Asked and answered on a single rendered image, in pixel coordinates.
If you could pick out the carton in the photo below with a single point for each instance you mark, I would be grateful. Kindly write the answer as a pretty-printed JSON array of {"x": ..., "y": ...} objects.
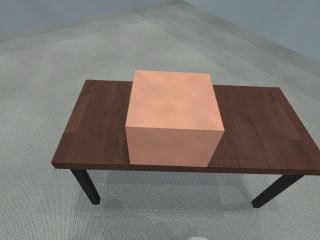
[{"x": 173, "y": 119}]

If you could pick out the table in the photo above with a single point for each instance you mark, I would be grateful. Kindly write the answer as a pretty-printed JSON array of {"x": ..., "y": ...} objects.
[{"x": 262, "y": 135}]

